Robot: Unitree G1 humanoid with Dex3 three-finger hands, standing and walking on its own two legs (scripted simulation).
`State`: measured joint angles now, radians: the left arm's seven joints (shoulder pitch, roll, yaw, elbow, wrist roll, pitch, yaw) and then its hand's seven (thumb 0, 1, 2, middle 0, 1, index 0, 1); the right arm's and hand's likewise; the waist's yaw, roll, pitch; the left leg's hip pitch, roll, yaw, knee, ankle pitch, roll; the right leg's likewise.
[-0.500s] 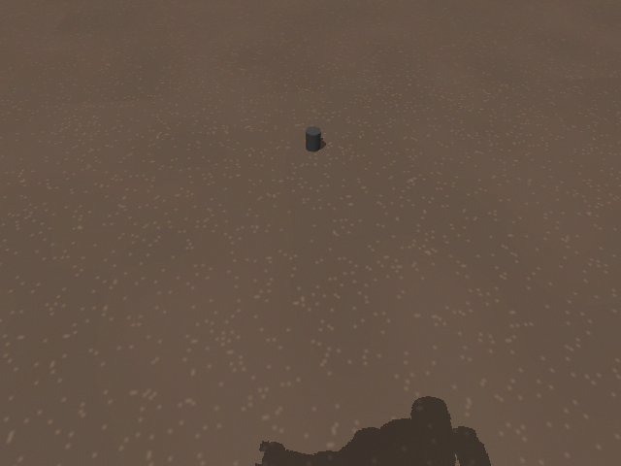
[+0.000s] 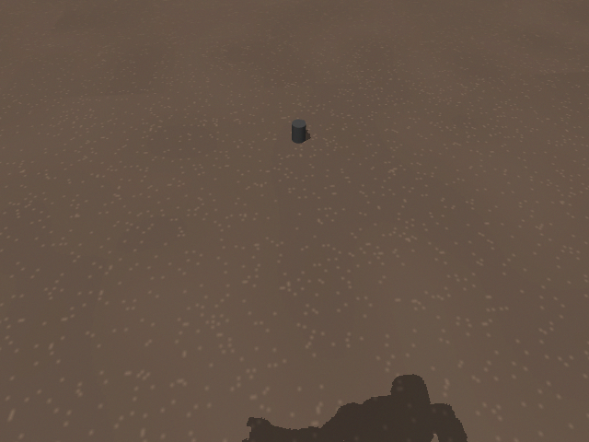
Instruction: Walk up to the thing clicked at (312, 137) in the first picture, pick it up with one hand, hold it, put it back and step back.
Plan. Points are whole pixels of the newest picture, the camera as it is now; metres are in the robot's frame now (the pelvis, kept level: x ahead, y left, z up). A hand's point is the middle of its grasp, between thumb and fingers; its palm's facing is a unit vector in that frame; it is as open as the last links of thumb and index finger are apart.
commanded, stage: stand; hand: left
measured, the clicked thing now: (299, 129) +1.71 -0.04 -0.73
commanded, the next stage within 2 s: walk up in 0.62 s
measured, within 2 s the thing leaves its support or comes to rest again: neither
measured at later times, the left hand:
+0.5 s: hand out of the picture +0.08 +0.25 -0.16, palm faces -0.02 -0.94 -0.34, open 7.4 cm
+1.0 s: hand (163, 408) +0.19 +0.21 -0.14, palm faces -0.07 -0.89 -0.44, open 7.4 cm
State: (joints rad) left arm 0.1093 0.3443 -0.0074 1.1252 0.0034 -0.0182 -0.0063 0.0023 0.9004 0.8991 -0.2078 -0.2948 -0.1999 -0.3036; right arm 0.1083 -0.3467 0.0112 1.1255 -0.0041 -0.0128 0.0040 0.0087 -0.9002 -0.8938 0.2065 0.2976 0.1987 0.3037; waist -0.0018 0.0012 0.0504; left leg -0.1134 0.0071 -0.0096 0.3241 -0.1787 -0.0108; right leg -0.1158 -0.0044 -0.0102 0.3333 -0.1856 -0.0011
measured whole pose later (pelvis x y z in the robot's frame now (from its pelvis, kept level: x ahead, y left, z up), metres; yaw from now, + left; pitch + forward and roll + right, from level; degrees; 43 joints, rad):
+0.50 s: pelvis +0.00 +0.00 +0.00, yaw +0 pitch -2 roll +0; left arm 0.11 0.35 0.00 1.13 0.00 -0.02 0.00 0.00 0.90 0.90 -0.21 -0.29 -0.20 -0.30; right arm 0.11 -0.35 0.01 1.12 0.00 -0.01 0.00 0.01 -0.90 -0.89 0.21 0.30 0.20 0.30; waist 0.00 0.00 0.05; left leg -0.10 0.01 -0.01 0.31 -0.18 -0.01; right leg -0.10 0.00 -0.01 0.32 -0.19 0.00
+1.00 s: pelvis +0.09 -0.08 -0.03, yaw -5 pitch -4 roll -1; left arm 0.23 0.44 0.11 0.98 0.03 -0.07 -0.08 0.00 0.90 0.90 -0.21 -0.29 -0.20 -0.30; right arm 0.27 -0.47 -0.10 1.03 -0.04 -0.01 0.05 0.01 -0.90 -0.89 0.21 0.30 0.20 0.30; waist -0.01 0.07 0.03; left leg -0.17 0.11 -0.02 0.85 -0.52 0.03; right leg -0.34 -0.03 -0.07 0.67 -0.27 -0.01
